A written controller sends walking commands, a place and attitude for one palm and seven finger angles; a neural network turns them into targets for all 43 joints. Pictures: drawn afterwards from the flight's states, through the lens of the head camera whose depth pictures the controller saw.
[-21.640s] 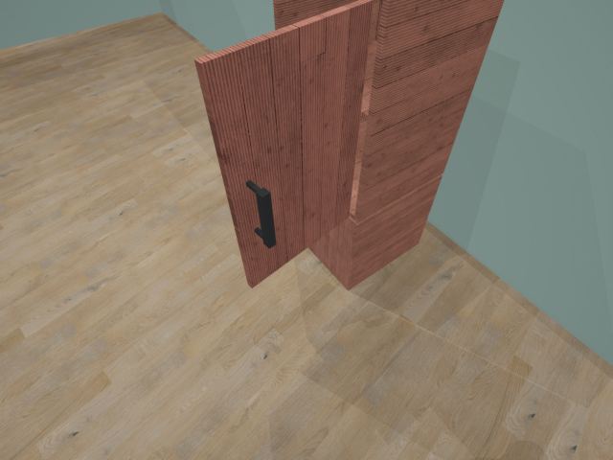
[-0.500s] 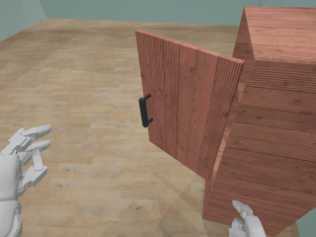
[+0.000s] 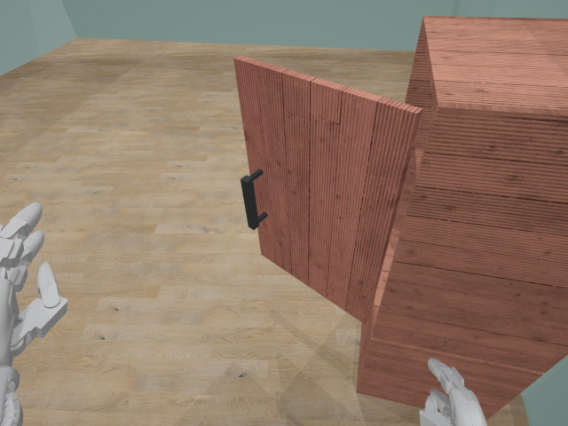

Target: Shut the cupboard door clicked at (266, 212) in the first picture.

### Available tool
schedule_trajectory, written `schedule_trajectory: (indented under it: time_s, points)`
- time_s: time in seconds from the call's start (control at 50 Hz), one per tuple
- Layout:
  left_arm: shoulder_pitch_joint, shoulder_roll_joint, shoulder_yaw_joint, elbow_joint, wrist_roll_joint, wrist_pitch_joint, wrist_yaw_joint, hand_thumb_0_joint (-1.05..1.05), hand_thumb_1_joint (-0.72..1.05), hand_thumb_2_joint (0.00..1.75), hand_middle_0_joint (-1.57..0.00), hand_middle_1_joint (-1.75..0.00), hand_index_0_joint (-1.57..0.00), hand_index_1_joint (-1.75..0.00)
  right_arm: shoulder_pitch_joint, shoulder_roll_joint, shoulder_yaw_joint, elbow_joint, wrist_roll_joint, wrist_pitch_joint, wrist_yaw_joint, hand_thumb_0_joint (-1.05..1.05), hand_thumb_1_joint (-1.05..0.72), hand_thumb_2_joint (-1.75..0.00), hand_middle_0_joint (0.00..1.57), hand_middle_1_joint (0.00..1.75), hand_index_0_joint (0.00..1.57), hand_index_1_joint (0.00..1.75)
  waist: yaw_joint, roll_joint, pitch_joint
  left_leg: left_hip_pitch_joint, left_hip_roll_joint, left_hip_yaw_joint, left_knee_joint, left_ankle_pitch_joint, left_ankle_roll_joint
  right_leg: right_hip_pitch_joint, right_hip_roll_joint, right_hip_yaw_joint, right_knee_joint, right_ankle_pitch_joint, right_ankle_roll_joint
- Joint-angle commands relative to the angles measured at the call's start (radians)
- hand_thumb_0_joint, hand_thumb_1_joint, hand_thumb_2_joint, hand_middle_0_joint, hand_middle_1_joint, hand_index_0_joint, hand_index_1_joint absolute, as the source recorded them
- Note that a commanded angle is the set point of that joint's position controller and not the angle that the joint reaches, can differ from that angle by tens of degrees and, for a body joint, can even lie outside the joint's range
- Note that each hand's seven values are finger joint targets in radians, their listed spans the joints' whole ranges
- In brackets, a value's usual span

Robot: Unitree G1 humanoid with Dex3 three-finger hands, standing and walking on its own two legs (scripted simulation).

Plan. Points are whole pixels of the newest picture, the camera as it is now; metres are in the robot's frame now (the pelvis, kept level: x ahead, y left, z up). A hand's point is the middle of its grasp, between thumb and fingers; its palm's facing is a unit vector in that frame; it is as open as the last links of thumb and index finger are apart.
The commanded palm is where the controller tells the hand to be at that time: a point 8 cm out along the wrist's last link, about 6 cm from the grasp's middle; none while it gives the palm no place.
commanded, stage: step back with the hand held close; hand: left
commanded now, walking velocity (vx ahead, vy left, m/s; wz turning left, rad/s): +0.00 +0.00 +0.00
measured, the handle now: (255, 199) +0.64 +0.15 -0.08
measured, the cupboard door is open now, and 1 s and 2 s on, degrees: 63 63 63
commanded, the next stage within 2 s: stop stepping back and stand still in 1.34 s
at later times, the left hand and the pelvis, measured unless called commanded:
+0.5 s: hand (26, 318) +0.17 +0.29 +0.16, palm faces +0.36 -0.77 -0.52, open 7.4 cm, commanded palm +0.11 +0.33 +0.17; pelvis -0.04 +0.03 -0.01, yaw -1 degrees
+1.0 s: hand out of the picture +0.05 +0.29 +0.17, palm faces +0.52 -0.72 -0.45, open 7.4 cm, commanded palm -0.01 +0.32 +0.17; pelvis -0.12 +0.01 -0.02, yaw +4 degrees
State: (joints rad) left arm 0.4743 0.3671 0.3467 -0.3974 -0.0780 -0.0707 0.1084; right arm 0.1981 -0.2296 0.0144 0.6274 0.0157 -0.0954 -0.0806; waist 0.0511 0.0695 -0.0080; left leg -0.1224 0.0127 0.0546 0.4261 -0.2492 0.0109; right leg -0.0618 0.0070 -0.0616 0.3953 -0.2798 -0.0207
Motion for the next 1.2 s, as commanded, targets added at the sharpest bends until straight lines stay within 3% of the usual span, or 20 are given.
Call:
schedule_trajectory:
  time_s: [0.0,0.02,0.04,0.06,0.12,0.26,0.34,0.46,0.62,0.64,0.78,0.84,0.9,0.94,0.96,1.0,1.06,1.12,1.14,1.18]
  points:
    - [-0.053,0.166,0.125,-0.137,-0.007,-0.058,0.013,0.0,0.9,0.9,-0.2,-0.3,-0.2,-0.3,-0.131,-0.094,-0.034,-0.164,0.005,-0.036,0.0,0.0,-0.9,-0.9,0.2,0.3,0.2,0.3,0.009,-0.047,-0.013,0.024,0.007,-0.018,-0.053,0.212,0.022,-0.07,-0.02,0.031,-0.067,0.215,0.019]
    - [-0.05,0.162,0.121,-0.135,-0.006,-0.059,0.011,0.0,0.9,0.9,-0.2,-0.3,-0.2,-0.3,-0.131,-0.095,-0.035,-0.164,0.004,-0.034,0.002,0.0,-0.9,-0.9,0.2,0.3,0.2,0.3,0.008,-0.051,-0.017,0.027,0.007,-0.017,-0.053,0.211,0.024,-0.072,-0.02,0.032,-0.067,0.215,0.019]
    - [-0.235,0.326,0.266,-0.165,0.003,-0.108,0.027,0.0,0.9,0.9,-0.2,-0.3,-0.2,-0.3,-0.116,-0.117,-0.032,-0.193,0.019,-0.011,0.008,0.0,-0.9,-0.9,0.2,0.3,0.2,0.3,-0.034,0.003,0.065,-0.048,0.018,-0.037,-0.022,0.118,0.029,-0.135,-0.081,0.108,-0.125,0.232,0.018]
    - [-0.108,0.23,0.187,-0.124,0.003,-0.118,0.015,0.0,0.9,0.9,-0.2,-0.3,-0.2,-0.3,-0.131,-0.113,-0.046,-0.172,0.007,-0.003,0.003,0.0,-0.9,-0.9,0.2,0.3,0.2,0.3,-0.028,-0.079,-0.013,-0.057,0.027,-0.049,0.04,0.125,0.033,-0.137,-0.122,0.126,-0.109,0.269,0.007]
    - [-0.032,0.194,0.137,-0.151,0.008,-0.126,0.012,0.0,0.9,0.9,-0.2,-0.3,-0.2,-0.3,-0.13,-0.111,-0.052,-0.18,0.005,0.026,0.006,0.0,-0.9,-0.9,0.2,0.3,0.2,0.3,-0.038,-0.11,-0.091,-0.057,0.021,-0.031,0.086,0.154,0.031,-0.121,-0.164,0.139,-0.063,0.41,0.003]
    - [0.045,0.268,0.211,-0.271,-0.001,-0.127,0.037,0.0,0.9,0.9,-0.2,-0.3,-0.2,-0.3,-0.134,-0.12,-0.057,-0.222,0.005,0.077,-0.021,0.0,-0.9,-0.9,0.2,0.3,0.2,0.3,-0.04,-0.017,-0.203,-0.042,0.068,-0.067,0.05,0.477,0.028,-0.07,-0.099,0.072,0.083,0.535,0.021]
    - [0.076,0.293,0.25,-0.265,-0.006,-0.122,0.041,0.0,0.9,0.9,-0.2,-0.3,-0.2,-0.3,-0.128,-0.13,-0.066,-0.235,0.005,0.098,-0.028,0.0,-0.9,-0.9,0.2,0.3,0.2,0.3,-0.037,-0.018,-0.206,-0.089,0.087,-0.081,0.038,0.492,0.027,-0.057,-0.077,0.071,0.115,0.519,0.024]
    - [0.112,0.244,0.211,-0.243,-0.008,-0.129,0.041,0.0,0.9,0.9,-0.2,-0.3,-0.2,-0.3,-0.114,-0.134,-0.063,-0.247,0.007,0.094,-0.024,0.0,-0.9,-0.9,0.2,0.3,0.2,0.3,-0.041,0.004,-0.155,-0.239,0.114,-0.122,-0.032,0.261,0.042,-0.049,-0.052,0.077,0.135,0.318,0.029]
    - [0.031,0.237,0.219,-0.283,0.028,-0.175,0.052,0.0,0.9,0.9,-0.2,-0.3,-0.2,-0.3,-0.105,-0.153,-0.061,-0.248,0.003,0.05,-0.029,0.0,-0.9,-0.9,0.2,0.3,0.2,0.3,-0.048,0.061,-0.067,-0.607,0.149,-0.205,-0.169,-0.374,0.096,0.088,-0.005,0.083,0.221,0.118,0.041]
    - [0.008,0.267,0.248,-0.296,0.039,-0.183,0.053,0.0,0.9,0.9,-0.2,-0.3,-0.2,-0.3,-0.109,-0.161,-0.064,-0.244,-0.002,0.043,-0.03,0.0,-0.9,-0.9,0.2,0.3,0.2,0.3,-0.044,0.079,-0.066,-0.64,0.158,-0.22,-0.186,-0.417,0.102,0.113,0.006,0.08,0.24,0.103,0.044]
    - [-0.028,0.233,0.228,-0.331,0.055,-0.218,0.052,0.0,0.9,0.9,-0.2,-0.3,-0.2,-0.3,-0.084,-0.154,-0.067,-0.228,-0.008,-0.006,-0.021,0.0,-0.9,-0.9,0.2,0.3,0.2,0.3,-0.047,0.12,-0.073,-0.693,0.181,-0.24,-0.175,-0.51,0.108,0.116,0.042,0.08,0.324,0.057,0.04]
    - [0.025,0.26,0.266,-0.308,0.051,-0.227,0.053,0.0,0.9,0.9,-0.2,-0.3,-0.2,-0.3,-0.067,-0.149,-0.077,-0.218,-0.008,-0.014,-0.013,0.0,-0.9,-0.9,0.2,0.3,0.2,0.3,-0.049,0.023,-0.088,-0.626,0.125,-0.18,-0.059,-0.468,0.082,0.019,0.0,0.169,0.223,0.005,0.01]
    - [-0.008,0.249,0.228,-0.317,0.037,-0.232,0.061,0.0,0.9,0.9,-0.2,-0.3,-0.2,-0.3,-0.056,-0.116,-0.071,-0.192,-0.015,-0.012,0.0,0.0,-0.9,-0.9,0.2,0.3,0.2,0.3,-0.062,-0.148,-0.05,-0.411,0.03,-0.087,0.201,-0.287,0.015,-0.303,-0.174,0.4,-0.032,-0.16,-0.068]
    - [-0.054,0.261,0.213,-0.319,0.032,-0.228,0.078,0.0,0.9,0.9,-0.2,-0.3,-0.2,-0.3,-0.04,-0.109,-0.075,-0.155,-0.023,-0.007,0.008,0.0,-0.9,-0.9,0.2,0.3,0.2,0.3,-0.072,-0.205,-0.071,-0.25,-0.004,-0.054,0.333,-0.158,-0.015,-0.43,-0.271,0.442,-0.118,-0.121,-0.112]
    - [-0.049,0.253,0.198,-0.301,0.033,-0.222,0.084,0.0,0.9,0.9,-0.2,-0.3,-0.2,-0.3,-0.043,-0.095,-0.069,-0.151,-0.02,-0.002,0.008,0.0,-0.9,-0.9,0.2,0.3,0.2,0.3,-0.077,-0.225,-0.077,-0.221,-0.002,-0.052,0.326,-0.125,-0.014,-0.434,-0.27,0.403,-0.11,-0.073,-0.104]
    - [-0.063,0.266,0.2,-0.3,0.032,-0.221,0.089,0.0,0.9,0.9,-0.2,-0.3,-0.2,-0.3,-0.054,-0.098,-0.065,-0.154,-0.012,0.002,0.003,0.0,-0.9,-0.9,0.2,0.3,0.2,0.3,-0.078,-0.208,-0.082,-0.195,0.011,-0.071,0.224,-0.105,0.004,-0.436,-0.212,0.313,-0.065,-0.062,-0.06]
    - [-0.048,0.26,0.21,-0.271,0.036,-0.228,0.09,0.0,0.9,0.9,-0.2,-0.3,-0.2,-0.3,-0.078,-0.122,-0.067,-0.166,-0.007,-0.002,-0.016,0.0,-0.9,-0.9,0.2,0.3,0.2,0.3,-0.07,-0.041,-0.009,-0.358,0.088,-0.177,-0.007,-0.227,0.047,-0.35,-0.058,0.194,0.046,-0.113,0.006]
    - [-0.008,0.251,0.262,-0.267,0.053,-0.249,0.08,0.0,0.9,0.9,-0.2,-0.3,-0.2,-0.3,-0.111,-0.144,-0.077,-0.188,-0.006,-0.019,-0.019,0.0,-0.9,-0.9,0.2,0.3,0.2,0.3,-0.046,0.216,-0.07,-0.767,0.302,-0.355,-0.28,-0.602,0.141,0.051,0.085,0.075,0.483,-0.029,0.049]
    - [-0.022,0.276,0.278,-0.296,0.056,-0.253,0.07,0.0,0.9,0.9,-0.2,-0.3,-0.2,-0.3,-0.117,-0.134,-0.083,-0.192,-0.013,-0.024,-0.017,0.0,-0.9,-0.9,0.2,0.3,0.2,0.3,-0.041,0.213,-0.099,-0.765,0.326,-0.38,-0.297,-0.548,0.148,0.07,0.092,0.073,0.564,-0.034,0.051]
    - [0.008,0.266,0.279,-0.332,0.042,-0.254,0.059,0.0,0.9,0.9,-0.2,-0.3,-0.2,-0.3,-0.111,-0.126,-0.097,-0.187,-0.014,-0.037,-0.004,0.0,-0.9,-0.9,0.2,0.3,0.2,0.3,-0.041,0.138,-0.151,-0.603,0.319,-0.293,-0.218,-0.389,0.131,-0.025,0.088,0.076,0.562,-0.1,0.042]
